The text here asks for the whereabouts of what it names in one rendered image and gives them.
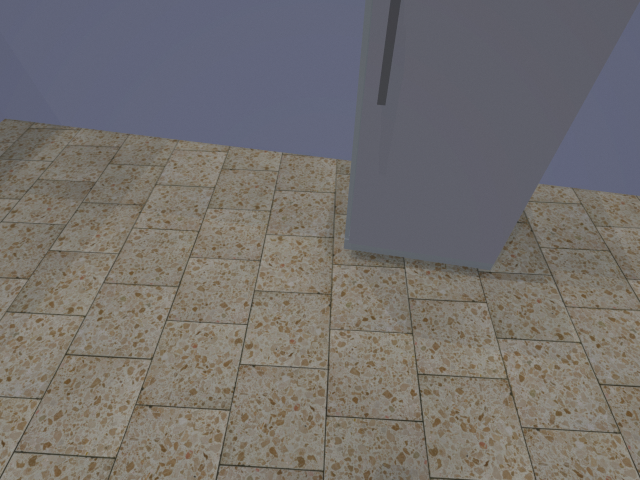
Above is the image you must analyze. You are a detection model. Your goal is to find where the handle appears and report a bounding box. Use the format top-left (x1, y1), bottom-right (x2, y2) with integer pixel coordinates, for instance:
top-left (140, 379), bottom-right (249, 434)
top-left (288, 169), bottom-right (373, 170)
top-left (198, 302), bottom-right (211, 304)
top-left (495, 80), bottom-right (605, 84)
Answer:
top-left (377, 0), bottom-right (401, 105)

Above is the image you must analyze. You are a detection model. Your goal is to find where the fridge door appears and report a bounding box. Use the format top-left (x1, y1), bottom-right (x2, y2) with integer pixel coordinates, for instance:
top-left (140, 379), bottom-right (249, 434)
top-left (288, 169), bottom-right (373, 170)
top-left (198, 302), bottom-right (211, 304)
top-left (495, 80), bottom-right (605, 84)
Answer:
top-left (349, 0), bottom-right (640, 264)

